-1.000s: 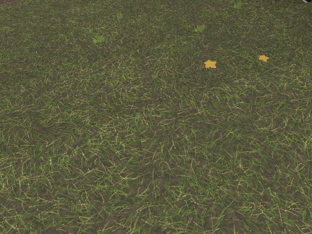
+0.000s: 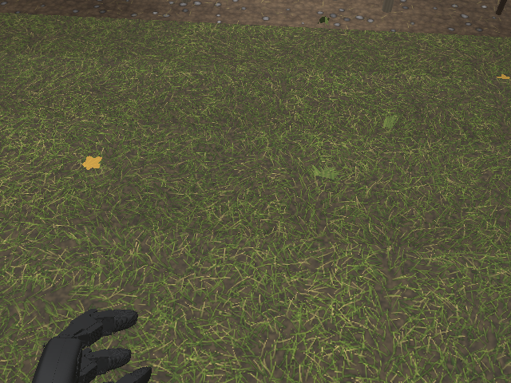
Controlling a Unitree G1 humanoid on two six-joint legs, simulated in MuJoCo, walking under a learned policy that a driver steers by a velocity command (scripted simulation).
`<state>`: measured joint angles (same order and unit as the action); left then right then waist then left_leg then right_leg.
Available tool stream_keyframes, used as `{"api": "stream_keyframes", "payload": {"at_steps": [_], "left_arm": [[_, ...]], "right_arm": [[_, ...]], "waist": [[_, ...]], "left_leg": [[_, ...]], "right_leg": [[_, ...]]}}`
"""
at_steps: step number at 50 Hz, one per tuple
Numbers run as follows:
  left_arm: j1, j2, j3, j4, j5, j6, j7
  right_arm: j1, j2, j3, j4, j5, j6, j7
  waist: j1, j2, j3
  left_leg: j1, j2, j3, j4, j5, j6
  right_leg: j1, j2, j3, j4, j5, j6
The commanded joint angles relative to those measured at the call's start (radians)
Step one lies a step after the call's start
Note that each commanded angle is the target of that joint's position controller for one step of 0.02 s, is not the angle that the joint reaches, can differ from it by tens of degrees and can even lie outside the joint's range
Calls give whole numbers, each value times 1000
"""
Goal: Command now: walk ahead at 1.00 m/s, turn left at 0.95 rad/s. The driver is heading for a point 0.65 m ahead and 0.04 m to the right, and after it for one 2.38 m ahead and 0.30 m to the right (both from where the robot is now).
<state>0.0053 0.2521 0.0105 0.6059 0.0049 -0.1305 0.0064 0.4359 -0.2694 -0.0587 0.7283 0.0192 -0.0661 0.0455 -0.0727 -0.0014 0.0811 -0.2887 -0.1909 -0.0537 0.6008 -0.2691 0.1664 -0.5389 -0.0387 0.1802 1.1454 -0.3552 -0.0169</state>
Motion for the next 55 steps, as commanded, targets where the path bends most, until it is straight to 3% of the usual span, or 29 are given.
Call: {"api": "stream_keyframes", "payload": {"at_steps": [1, 2, 4, 6, 9, 14, 17, 18, 19, 20, 21, 22, 23, 24, 25, 27, 28, 30, 32, 34, 35, 36, 37, 38, 39, 43, 52, 53, 55], "left_arm": [[-35, 111, 36, -78, 34, 12, 7], [-36, 66, 27, -84, 39, 13, -1], [42, 128, 64, -44, 20, -6, -21], [-139, 148, 77, -110, 0, -26, -50], [-173, 96, 66, -128, 4, -45, -86], [-45, 128, 86, -80, -29, -20, -83], [353, 243, 147, 70, -53, -7, -62], [522, 250, 152, 150, -44, -5, -61], [696, 179, 108, 216, -7, 0, -78], [688, 193, 100, 249, 19, -3, -94], [669, 233, 111, 247, 12, 17, -90], [640, 196, 107, 277, 22, 41, -75], [513, 154, 87, 244, 18, 40, -58], [411, 192, 79, 229, 22, 14, -54], [402, 137, 54, 250, 33, -13, -44], [343, 81, 24, 258, -3, -6, -22], [359, 77, 20, 249, 1, -3, -7], [435, 124, 35, 282, -7, 13, 21], [498, 143, 51, 304, -50, 43, 36], [518, 133, 59, 294, -61, 70, 45], [476, 113, 58, 267, -52, 80, 44], [500, 42, 41, 220, -18, 88, 34], [634, -18, 10, 198, -27, 101, 27], [645, 84, 34, 187, -22, 123, 15], [550, 111, 51, 150, -32, 150, 19], [503, 37, 66, 112, -33, 236, 45], [325, 136, 103, 7, -19, 227, -12], [352, 158, 118, 10, -10, 225, -4], [351, 388, 161, -51, 12, 199, 13]], "right_arm": [[-97, -180, -46, -105, 19, -16, -46], [-113, -182, -50, -101, 11, 3, -56], [-109, -190, -57, -119, -13, 23, -66], [52, -106, -38, -53, 22, 31, -89], [35, -99, -34, -25, 21, 51, -115], [4, -118, -30, -2, 11, 46, -129], [-101, -129, -15, -2, -10, 32, -98], [-125, -111, -15, 11, 5, 21, -79], [-129, -8, 13, 20, -3, 7, -61], [78, 86, 34, 7, 7, -17, -64], [185, 38, 39, -14, 60, -30, -81], [57, -5, 34, -64, 86, -47, -81], [-125, -47, 28, -92, 87, -45, -91], [-239, -56, 35, -128, 58, -44, -100], [-280, -29, 38, -134, 12, -44, -94], [-317, -32, 40, -175, -26, -44, -71], [-427, -16, 40, -190, -62, -46, -75], [-356, 39, 54, -178, -42, -61, -58], [-411, 2, 33, -185, -20, -48, -59], [-364, -37, 11, -176, -38, -42, -59], [-220, -55, 0, -150, -54, -39, -60], [-76, -124, -11, -140, -76, -29, -58], [-70, -64, 16, -146, -75, -20, -31], [-157, -28, 13, -169, -43, -3, -31], [-234, -3, 15, -169, -26, 11, -36], [-434, -32, -3, -161, -49, 33, -41], [-474, -137, -56, -86, 5, 62, -70], [-450, -119, -54, -69, 5, 71, -69], [-442, -65, -39, -130, -42, 85, -69]], "waist": [[73, -41, -24], [65, -5, -60], [53, 16, -129], [-34, 1, -58], [-58, 81, -52], [-13, 101, 2], [166, 58, -108], [253, -15, -136], [295, -188, -147], [156, -636, -157], [118, -747, -308], [134, -417, -292], [128, -68, -141], [93, 56, -21], [62, 101, -5], [-11, 3, 68], [67, -12, 56], [51, -146, -28], [66, -85, -52], [28, -56, -121], [-43, -74, -226], [-64, 80, -424], [-18, 252, -615], [6, 161, -598], [19, 150, -442], [140, 134, -114], [152, 106, -181], [158, 47, -168], [115, -437, -122]], "left_leg": [[-127, 207, -398, -312, 130, 149], [-166, 174, -343, -273, 201, 129], [-150, 143, -308, -166, 276, 86], [159, 179, -412, -44, 69, 81], [143, 169, -418, 37, -32, 65], [130, 177, -401, 164, -47, 16], [264, 159, -340, 571, 268, -30], [74, 137, -250, 900, 248, -84], [-279, 40, -230, 1371, -451, -100], [-645, 6, -237, 1647, -584, -112], [-763, 42, -192, 1722, -516, -134], [-804, 108, -114, 1576, -329, -112], [-804, 161, -48, 1462, -224, -116], [-787, 208, -104, 1347, -199, -102], [-749, 246, -162, 1268, -176, -83], [-532, 275, -41, 640, -10, -94], [-340, 220, 49, 435, 166, -140], [7, 133, 48, 164, 386, -205], [13, 73, 40, -52, 385, -205], [113, 62, 34, -180, 520, -159], [322, 138, -28, -169, 663, -121], [598, 420, -227, -15, 1135, 3], [721, 725, -493, 12, 1346, 195], [601, 686, -468, -35, 1083, 187], [479, 609, -365, -90, 832, 154], [-67, 473, -97, -302, 429, 73], [-24, 503, 125, -174, 192, -62], [-53, 454, 161, -65, 92, -105], [-493, 173, 150, 476, -399, -248]], "right_leg": [[63, 14, -79, -297, 104, 38], [147, 42, -117, -323, 253, 48], [198, 75, -109, -284, 529, 30], [-183, 47, 5, -447, 498, 4], [-95, 38, 7, -605, 746, 7], [95, -60, 11, -704, 801, 20], [354, -116, -48, -841, 848, 27], [601, -127, -81, -835, 823, 17], [867, -191, -12, -624, 742, -26], [1021, -133, 20, -343, 1020, 8], [1077, -260, 331, -530, 626, -110], [932, -342, 595, -814, -5, -198], [711, -340, 667, -926, -110, -247], [518, -377, 683, -853, 118, -297], [399, -371, 598, -739, 469, -286], [88, -100, 176, -819, 596, -141], [-17, 2, 87, -916, 702, -130], [-55, -4, 52, -859, 888, -143], [156, -11, 94, -801, 831, -122], [278, 21, 124, -617, 903, -52], [217, 60, 127, -420, 858, -2], [74, 135, 68, -61, 323, 50], [-53, 205, 76, 244, -426, 76], [-73, 97, 40, 293, -355, 68], [-147, 56, -29, 281, -280, 79], [-1, -5, -134, 77, -149, 110], [274, 2, -229, -467, 192, -18], [330, 25, -212, -528, 213, -54], [499, -278, 459, -802, 514, -313]]}}
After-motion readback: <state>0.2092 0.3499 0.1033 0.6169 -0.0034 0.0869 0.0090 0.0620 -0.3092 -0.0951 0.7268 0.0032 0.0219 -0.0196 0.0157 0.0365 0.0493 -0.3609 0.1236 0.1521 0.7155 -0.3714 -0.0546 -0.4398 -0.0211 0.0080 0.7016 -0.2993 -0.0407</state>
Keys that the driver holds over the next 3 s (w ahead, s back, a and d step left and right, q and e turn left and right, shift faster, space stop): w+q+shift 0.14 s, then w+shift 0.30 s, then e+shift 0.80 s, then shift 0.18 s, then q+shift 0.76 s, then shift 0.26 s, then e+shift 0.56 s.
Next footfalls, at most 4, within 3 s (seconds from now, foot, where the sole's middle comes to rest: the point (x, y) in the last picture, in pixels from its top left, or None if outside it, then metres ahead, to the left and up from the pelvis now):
0.36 right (323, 379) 0.53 -0.21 -0.95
0.70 left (237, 294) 0.81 0.02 -0.95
1.06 right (323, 289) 0.81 -0.26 -0.95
1.58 left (257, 275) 0.88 -0.04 -0.95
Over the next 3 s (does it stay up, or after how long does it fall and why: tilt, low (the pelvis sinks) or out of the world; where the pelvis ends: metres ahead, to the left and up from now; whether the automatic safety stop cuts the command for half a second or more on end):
stays up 0.80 -0.16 -0.19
